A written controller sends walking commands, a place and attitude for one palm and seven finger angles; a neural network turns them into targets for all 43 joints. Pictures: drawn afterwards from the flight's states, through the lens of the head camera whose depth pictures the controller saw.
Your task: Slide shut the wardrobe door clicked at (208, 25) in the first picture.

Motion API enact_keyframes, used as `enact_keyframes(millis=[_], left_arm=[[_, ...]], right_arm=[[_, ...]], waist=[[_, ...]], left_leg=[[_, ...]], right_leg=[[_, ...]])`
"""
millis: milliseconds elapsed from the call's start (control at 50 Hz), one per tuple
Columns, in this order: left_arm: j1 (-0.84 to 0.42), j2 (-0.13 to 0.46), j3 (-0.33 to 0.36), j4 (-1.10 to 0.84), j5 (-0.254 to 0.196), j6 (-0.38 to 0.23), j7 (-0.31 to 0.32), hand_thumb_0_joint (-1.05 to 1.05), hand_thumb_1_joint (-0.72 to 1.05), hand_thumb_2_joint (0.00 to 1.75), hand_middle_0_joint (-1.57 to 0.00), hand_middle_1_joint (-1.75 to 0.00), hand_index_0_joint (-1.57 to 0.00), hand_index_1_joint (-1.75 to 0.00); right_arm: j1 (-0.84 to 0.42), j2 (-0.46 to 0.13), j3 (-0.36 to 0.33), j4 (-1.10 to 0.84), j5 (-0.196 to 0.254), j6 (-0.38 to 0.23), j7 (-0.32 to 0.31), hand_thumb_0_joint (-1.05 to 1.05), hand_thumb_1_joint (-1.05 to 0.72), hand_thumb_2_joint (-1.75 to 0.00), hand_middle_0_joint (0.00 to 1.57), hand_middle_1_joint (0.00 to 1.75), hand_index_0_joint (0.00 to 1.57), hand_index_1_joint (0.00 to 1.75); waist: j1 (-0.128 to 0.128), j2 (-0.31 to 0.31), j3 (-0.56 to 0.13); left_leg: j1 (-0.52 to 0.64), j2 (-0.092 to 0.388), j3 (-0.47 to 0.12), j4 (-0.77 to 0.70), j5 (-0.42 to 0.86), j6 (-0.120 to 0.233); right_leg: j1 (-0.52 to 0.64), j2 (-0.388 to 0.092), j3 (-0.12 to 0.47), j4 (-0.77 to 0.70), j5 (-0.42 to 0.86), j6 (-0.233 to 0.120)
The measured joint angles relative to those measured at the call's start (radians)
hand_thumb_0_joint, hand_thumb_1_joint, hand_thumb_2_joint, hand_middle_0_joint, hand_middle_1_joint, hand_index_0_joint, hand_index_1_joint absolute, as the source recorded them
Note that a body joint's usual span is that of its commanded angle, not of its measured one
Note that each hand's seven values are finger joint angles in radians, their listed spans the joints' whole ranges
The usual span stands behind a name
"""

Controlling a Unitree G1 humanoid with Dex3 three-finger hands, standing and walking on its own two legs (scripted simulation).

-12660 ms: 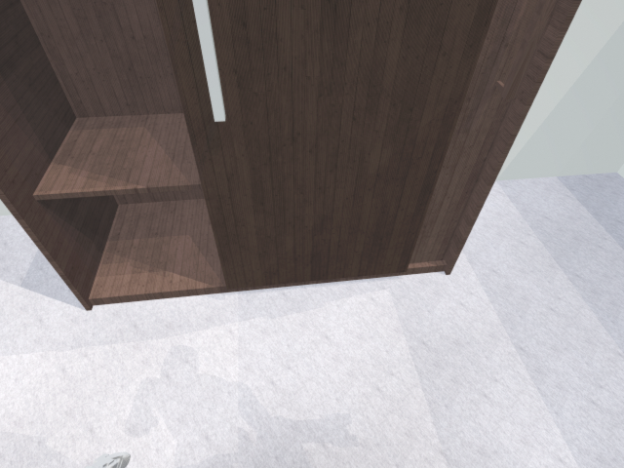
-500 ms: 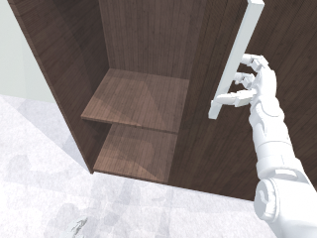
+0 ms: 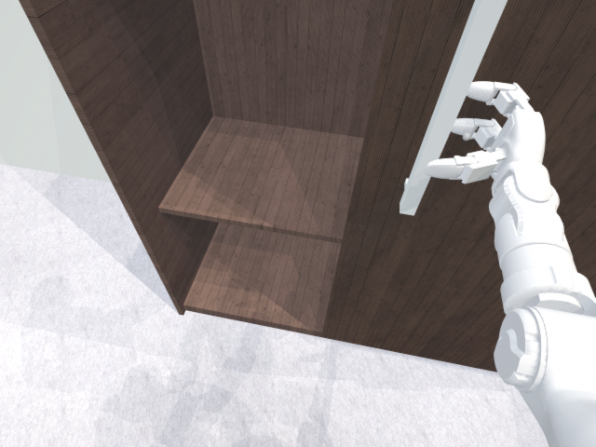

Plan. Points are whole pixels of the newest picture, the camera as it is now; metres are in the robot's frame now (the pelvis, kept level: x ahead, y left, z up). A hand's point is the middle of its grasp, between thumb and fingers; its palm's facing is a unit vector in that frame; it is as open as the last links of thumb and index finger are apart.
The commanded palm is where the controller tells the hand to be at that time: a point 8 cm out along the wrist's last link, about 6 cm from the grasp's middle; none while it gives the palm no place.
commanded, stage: slide the fingers in behind the handle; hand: right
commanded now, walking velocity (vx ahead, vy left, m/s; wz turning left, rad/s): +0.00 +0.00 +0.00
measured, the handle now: (439, 115) +0.52 -0.11 +0.19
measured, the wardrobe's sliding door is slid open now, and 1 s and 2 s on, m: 0.50 0.50 0.50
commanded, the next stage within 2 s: grip the handle and tug to test in 1.72 s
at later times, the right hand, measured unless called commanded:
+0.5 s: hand (454, 144) +0.48 -0.13 +0.18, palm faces +0.06 +1.00 +0.01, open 14.0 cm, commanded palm +0.45 -0.18 +0.18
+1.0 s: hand (436, 141) +0.47 -0.10 +0.19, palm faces +0.05 +1.00 +0.02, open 14.0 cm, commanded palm +0.45 -0.16 +0.18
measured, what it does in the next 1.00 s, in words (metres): stands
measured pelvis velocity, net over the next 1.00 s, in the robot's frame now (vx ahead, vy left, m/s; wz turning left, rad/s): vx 0.01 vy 0.00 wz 0.01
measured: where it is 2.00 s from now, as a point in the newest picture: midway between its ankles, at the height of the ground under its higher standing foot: outside the picture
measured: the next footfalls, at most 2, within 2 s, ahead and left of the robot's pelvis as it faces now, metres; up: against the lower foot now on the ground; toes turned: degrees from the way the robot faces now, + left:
none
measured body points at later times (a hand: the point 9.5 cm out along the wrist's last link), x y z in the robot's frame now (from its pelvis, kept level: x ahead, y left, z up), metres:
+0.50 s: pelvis +0.00 +0.00 +0.00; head +0.03 +0.01 +0.45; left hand +0.07 +0.25 -0.12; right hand +0.47 -0.18 +0.18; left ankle +0.01 +0.13 -0.73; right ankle +0.00 -0.12 -0.73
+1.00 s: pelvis +0.01 +0.00 +0.00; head +0.03 +0.02 +0.45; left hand +0.10 +0.25 -0.12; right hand +0.46 -0.16 +0.19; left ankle +0.01 +0.13 -0.73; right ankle +0.00 -0.12 -0.73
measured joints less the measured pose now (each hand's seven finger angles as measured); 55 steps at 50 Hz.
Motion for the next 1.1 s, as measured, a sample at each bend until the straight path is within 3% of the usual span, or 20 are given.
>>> enact_keyframes(millis=[500, 800, 1100], left_arm=[[-0.045, -0.022, -0.009, -0.028, 0.001, -0.018, -0.008, 0.01, 0.91, 0.90, -0.20, -0.30, -0.21, -0.30], [-0.053, -0.018, 0.000, -0.028, -0.004, 0.005, -0.010, 0.01, 0.91, 0.90, -0.20, -0.30, -0.20, -0.30], [-0.077, -0.033, -0.011, -0.035, -0.001, 0.017, -0.010, 0.01, 0.91, 0.90, -0.20, -0.30, -0.20, -0.30]], right_arm=[[0.066, 0.059, 0.024, -0.098, -0.001, 0.027, -0.045, -0.01, 0.51, -0.30, 0.31, 1.21, 0.30, 1.20], [0.113, 0.100, 0.056, -0.186, 0.018, 0.063, -0.056, -0.01, 0.51, -0.30, 0.31, 1.21, 0.30, 1.20], [0.096, 0.137, 0.073, -0.184, 0.006, 0.093, -0.099, -0.01, 0.51, -0.30, 0.30, 1.20, 0.30, 1.20]], waist=[[-0.013, 0.000, 0.001], [-0.026, -0.005, -0.005], [-0.026, -0.007, -0.002]], left_leg=[[0.011, 0.003, -0.016, -0.002, -0.002, -0.006], [0.039, 0.000, -0.009, -0.010, -0.013, -0.002], [0.048, -0.002, -0.005, -0.009, -0.012, 0.003]], right_leg=[[0.019, 0.003, -0.016, -0.007, -0.005, -0.005], [0.045, 0.001, -0.008, -0.016, -0.013, -0.001], [0.058, -0.001, -0.005, -0.025, -0.005, 0.004]])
